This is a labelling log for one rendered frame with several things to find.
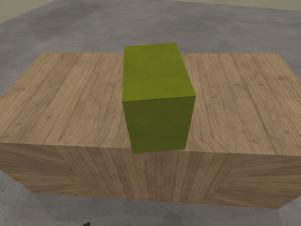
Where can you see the carton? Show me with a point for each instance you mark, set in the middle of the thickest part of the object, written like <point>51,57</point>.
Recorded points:
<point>157,97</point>

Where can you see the pedestal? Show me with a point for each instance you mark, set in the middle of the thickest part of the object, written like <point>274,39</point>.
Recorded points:
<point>63,131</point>

